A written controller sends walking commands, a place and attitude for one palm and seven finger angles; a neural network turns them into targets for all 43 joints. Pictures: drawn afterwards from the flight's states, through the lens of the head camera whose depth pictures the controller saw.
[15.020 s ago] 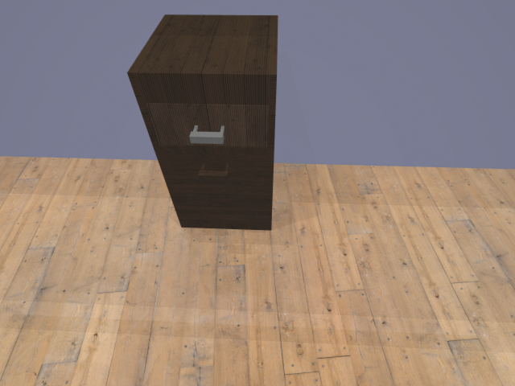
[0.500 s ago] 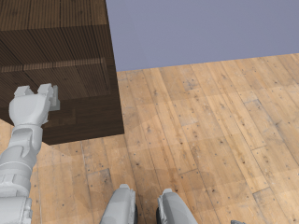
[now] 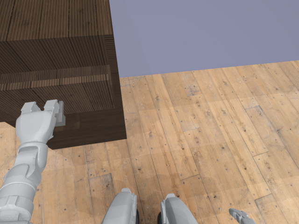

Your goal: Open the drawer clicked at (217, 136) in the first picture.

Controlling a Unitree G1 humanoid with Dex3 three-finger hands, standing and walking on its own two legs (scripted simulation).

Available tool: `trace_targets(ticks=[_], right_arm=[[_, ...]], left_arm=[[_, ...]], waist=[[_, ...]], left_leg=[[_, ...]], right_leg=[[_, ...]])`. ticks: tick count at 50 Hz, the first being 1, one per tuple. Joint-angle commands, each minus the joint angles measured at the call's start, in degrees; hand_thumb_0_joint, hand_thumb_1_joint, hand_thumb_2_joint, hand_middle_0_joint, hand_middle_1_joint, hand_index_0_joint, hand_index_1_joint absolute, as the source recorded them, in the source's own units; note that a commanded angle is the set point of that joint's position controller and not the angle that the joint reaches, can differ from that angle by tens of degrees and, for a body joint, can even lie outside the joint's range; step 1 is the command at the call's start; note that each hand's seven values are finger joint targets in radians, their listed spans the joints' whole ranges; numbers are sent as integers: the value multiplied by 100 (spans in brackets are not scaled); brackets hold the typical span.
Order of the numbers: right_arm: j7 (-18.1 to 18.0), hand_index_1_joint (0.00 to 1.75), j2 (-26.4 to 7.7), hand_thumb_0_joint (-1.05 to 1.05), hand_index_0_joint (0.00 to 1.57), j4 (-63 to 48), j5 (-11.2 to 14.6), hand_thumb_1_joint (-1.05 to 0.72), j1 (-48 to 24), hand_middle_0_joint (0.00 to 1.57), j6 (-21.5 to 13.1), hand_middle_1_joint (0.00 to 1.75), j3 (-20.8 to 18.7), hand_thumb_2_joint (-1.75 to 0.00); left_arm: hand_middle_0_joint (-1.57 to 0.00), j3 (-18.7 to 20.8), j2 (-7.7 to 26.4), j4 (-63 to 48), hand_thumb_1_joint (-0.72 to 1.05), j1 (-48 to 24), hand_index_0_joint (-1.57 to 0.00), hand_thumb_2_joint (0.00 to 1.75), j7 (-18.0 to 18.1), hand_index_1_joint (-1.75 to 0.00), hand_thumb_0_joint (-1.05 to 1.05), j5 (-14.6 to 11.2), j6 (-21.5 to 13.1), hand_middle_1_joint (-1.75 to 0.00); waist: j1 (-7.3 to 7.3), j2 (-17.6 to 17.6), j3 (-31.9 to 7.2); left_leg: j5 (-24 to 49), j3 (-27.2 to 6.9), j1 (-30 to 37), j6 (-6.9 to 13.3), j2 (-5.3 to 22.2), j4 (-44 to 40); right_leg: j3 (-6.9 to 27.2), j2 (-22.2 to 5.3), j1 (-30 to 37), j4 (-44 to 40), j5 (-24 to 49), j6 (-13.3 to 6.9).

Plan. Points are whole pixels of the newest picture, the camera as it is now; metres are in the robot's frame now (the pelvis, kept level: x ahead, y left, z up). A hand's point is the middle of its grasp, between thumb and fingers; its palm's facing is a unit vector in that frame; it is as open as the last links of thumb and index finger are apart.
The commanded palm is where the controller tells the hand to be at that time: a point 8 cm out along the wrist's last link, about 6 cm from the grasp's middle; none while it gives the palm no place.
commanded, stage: pull the drawer open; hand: left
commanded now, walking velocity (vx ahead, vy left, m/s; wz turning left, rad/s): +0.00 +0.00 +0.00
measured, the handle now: (44, 113) +0.40 +0.32 -0.05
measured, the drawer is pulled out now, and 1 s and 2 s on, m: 0.05 0.11 0.20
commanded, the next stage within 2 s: none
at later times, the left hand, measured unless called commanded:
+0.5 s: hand (46, 141) +0.33 +0.30 -0.07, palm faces -0.06 -0.04 -1.00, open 5.9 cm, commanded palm +0.30 +0.29 -0.01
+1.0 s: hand (45, 152) +0.30 +0.30 -0.07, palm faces -0.05 -0.05 -1.00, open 5.9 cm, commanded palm +0.27 +0.29 -0.01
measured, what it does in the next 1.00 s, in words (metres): stands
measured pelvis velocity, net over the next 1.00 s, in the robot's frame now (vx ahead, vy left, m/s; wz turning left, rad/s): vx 0.00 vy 0.00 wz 0.01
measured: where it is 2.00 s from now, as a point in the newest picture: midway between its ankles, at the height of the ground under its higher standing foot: outside the picture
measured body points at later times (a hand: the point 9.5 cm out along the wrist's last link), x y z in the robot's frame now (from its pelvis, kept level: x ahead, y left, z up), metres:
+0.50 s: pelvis -0.01 -0.01 +0.00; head +0.12 +0.02 +0.43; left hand +0.32 +0.30 -0.02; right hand +0.11 -0.27 -0.13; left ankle +0.01 +0.05 -0.63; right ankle -0.01 -0.13 -0.63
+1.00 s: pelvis +0.00 +0.00 +0.00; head +0.12 +0.02 +0.43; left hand +0.29 +0.30 -0.02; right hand +0.15 -0.26 -0.12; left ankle +0.01 +0.05 -0.63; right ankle -0.01 -0.13 -0.63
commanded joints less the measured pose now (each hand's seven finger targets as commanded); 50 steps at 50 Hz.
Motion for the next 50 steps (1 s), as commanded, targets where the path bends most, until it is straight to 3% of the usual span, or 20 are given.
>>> trace_targets(ticks=[1,4,6,8,12,14,15,19,23,25,26,29,32,37,40,41,43,44,47,50], right_arm=[[-52,30,-1021,0,20,-394,-20,-90,540,20,-106,30,-367,-90],[-36,30,-1015,0,20,-411,-18,-90,495,20,-113,30,-375,-90],[-46,30,-1022,0,20,-393,-12,-90,483,20,-125,30,-382,-90],[-47,30,-1004,0,20,-397,1,-90,448,20,-144,30,-379,-90],[-76,30,-995,0,20,-390,17,-90,400,20,-181,30,-365,-90],[-78,30,-986,0,20,-370,15,-90,373,20,-212,30,-364,-90],[-85,30,-990,0,20,-388,26,-90,365,20,-209,30,-365,-90],[-93,30,-976,0,20,-378,30,-90,327,20,-247,30,-364,-90],[-112,30,-960,0,20,-407,45,-90,283,20,-256,30,-347,-90],[-105,30,-953,0,20,-423,52,-90,270,20,-258,30,-347,-90],[-103,30,-949,0,20,-448,52,-90,277,20,-262,30,-365,-90],[-97,30,-948,0,20,-456,33,-90,226,20,-273,30,-369,-90],[-72,30,-940,0,20,-508,39,-90,212,20,-251,30,-382,-90],[-73,30,-919,0,20,-501,35,-90,158,20,-270,30,-376,-90],[-69,30,-923,0,20,-517,20,-90,136,20,-267,30,-368,-90],[-55,30,-915,0,20,-554,10,-90,131,20,-263,30,-383,-90],[-30,30,-916,0,20,-578,12,-90,88,20,-239,30,-382,-90],[-21,30,-906,0,20,-600,3,-90,90,20,-244,30,-393,-90],[-20,30,-901,0,20,-636,15,-90,42,20,-231,30,-388,-90],[-24,30,-893,0,20,-663,11,-90,31,20,-244,30,-386,-90]], left_arm=[[-40,613,1439,-936,90,-496,-40,90,316,-135,0,-162,41,-135],[-40,617,1389,-1045,90,-390,-40,90,342,-135,0,-173,94,-135],[-40,604,1407,-1002,90,-437,-40,90,354,-135,0,-158,105,-135],[-40,440,1212,-1009,90,-409,-40,90,350,-135,0,-191,124,-135],[-40,555,1367,-936,90,-311,-40,90,335,-135,0,-181,122,-135],[-40,426,1243,-1025,90,-494,-40,90,328,-135,0,-194,108,-135],[-40,494,1312,-998,90,-371,-40,90,338,-135,0,-171,97,-135],[-40,423,1193,-911,90,-278,-40,90,329,-135,0,-211,122,-135],[-40,478,1271,-932,90,-89,-40,90,323,-135,0,-222,94,-135],[-40,398,1164,-1074,90,-61,-40,90,308,-135,0,-222,80,-135],[-40,520,1224,-1006,90,232,-40,90,318,-135,0,-227,98,-135],[-40,441,1130,-1206,90,185,-40,90,331,-135,0,-230,90,-135],[-40,556,1119,-1368,90,734,-40,90,366,-135,0,-275,96,-135],[-40,578,1104,-1428,90,836,-40,90,414,-135,0,-253,118,-135],[-40,613,1165,-1626,90,843,-40,90,455,-135,0,-206,121,-135],[-40,646,1124,-1641,90,1116,-40,90,470,-135,0,-214,143,-135],[-40,489,964,-1801,90,1087,-40,90,491,-135,0,-200,197,-135],[-40,545,948,-1844,90,1210,-40,90,488,-135,0,-222,228,-135],[-40,492,864,-1836,90,1375,-40,90,494,-135,0,-242,288,-135],[-40,591,966,-2104,90,1471,-40,90,511,-135,0,-238,271,-135]], waist=[[356,611,-2620],[385,710,-2698],[362,571,-2600],[322,507,-2559],[367,409,-2532],[303,551,-2504],[372,543,-2548],[326,385,-2426],[397,359,-2412],[395,466,-2510],[481,373,-2488],[427,389,-2542],[529,237,-2628],[493,214,-2427],[531,463,-2487],[596,404,-2471],[519,431,-2415],[577,529,-2490],[532,223,-2407],[609,439,-2556]], left_leg=[[3721,-773,3153,-510,330,-883],[3762,-815,3268,-544,349,-921],[3568,-792,3156,-527,337,-904],[3353,-776,3089,-503,318,-933],[3031,-685,2885,-455,264,-943],[2980,-722,2926,-465,281,-964],[2960,-724,2949,-473,275,-973],[2868,-661,2790,-426,241,-961],[2712,-560,2618,-390,186,-946],[2859,-588,2747,-410,205,-965],[2899,-581,2745,-408,197,-965],[2982,-605,2745,-405,210,-947],[3257,-591,2862,-413,217,-952],[3175,-548,2693,-377,196,-917],[3323,-577,2778,-425,198,-917],[3432,-578,2841,-436,194,-925],[3497,-633,2943,-457,232,-937],[3587,-638,2966,-461,226,-949],[3399,-632,2899,-435,227,-947],[3654,-680,3085,-476,250,-963]], right_leg=[[-218,-133,425,-401,2102,-268],[-213,-142,369,-405,2029,-279],[-212,-134,363,-412,1981,-273],[-225,-130,388,-456,1907,-271],[-186,-132,501,-471,1858,-280],[-190,-150,415,-488,1781,-286],[-193,-153,394,-457,1739,-282],[-164,-146,494,-524,1795,-291],[-127,-134,654,-530,1841,-297],[-149,-154,616,-503,1876,-293],[-143,-135,678,-500,1907,-306],[-133,-149,690,-489,1981,-302],[-116,-133,829,-491,2171,-292],[-104,-137,843,-493,2242,-289],[-101,-157,806,-431,2263,-302],[-108,-141,853,-443,2291,-313],[-133,-148,742,-463,2239,-308],[-134,-153,768,-451,2242,-313],[-131,-135,795,-495,2207,-285],[-151,-151,798,-433,2258,-293]])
